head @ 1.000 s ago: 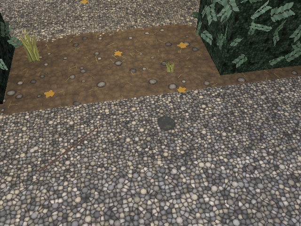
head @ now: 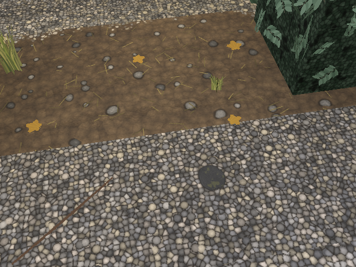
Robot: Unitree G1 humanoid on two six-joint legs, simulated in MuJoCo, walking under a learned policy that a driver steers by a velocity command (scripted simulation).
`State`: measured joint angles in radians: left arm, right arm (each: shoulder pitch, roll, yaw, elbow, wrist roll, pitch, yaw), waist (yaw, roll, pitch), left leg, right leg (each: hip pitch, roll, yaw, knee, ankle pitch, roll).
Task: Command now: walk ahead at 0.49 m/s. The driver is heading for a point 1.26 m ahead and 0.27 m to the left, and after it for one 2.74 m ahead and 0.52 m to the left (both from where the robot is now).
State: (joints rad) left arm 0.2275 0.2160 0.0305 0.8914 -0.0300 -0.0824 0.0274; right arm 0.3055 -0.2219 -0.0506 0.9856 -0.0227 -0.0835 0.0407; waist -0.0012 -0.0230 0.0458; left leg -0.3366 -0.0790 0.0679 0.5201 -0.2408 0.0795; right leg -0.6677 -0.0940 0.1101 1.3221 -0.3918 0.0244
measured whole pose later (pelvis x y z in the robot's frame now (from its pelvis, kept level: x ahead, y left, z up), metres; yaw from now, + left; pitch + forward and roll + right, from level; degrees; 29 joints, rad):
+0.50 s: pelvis +0.26 -0.07 +0.02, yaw +6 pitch +1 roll -1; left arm 0.33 0.20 0.07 0.89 0.00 -0.11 -0.03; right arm 0.26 -0.28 -0.09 0.94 0.03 0.00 -0.02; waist 0.02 0.05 0.00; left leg -0.60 0.06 -0.15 1.06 -0.20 0.07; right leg -0.16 0.03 -0.14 0.34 -0.19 -0.07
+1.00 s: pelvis +0.53 +0.09 -0.14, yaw +22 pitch +1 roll -4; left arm 0.52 0.24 0.08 0.95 -0.04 -0.07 0.04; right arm 0.00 -0.26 -0.09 0.84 0.02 -0.02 0.10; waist 0.11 0.06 0.04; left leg -0.46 0.05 0.03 0.43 0.46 0.12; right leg 0.09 -0.21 -0.28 1.22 -0.76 0.12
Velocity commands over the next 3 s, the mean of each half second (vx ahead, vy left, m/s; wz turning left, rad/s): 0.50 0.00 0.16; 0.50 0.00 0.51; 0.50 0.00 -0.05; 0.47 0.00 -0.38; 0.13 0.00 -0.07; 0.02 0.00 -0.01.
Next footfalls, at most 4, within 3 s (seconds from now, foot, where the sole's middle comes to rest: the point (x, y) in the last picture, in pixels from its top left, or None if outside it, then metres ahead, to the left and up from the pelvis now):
0.24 right None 0.30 -0.14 -0.77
1.00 left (132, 229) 0.64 0.24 -0.95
1.48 right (156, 156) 1.02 0.15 -0.95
2.02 left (114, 116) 1.28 0.39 -0.95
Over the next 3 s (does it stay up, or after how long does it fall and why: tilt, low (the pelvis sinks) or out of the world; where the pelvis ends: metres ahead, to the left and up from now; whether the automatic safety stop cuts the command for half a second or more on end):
stays up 1.24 0.27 -0.18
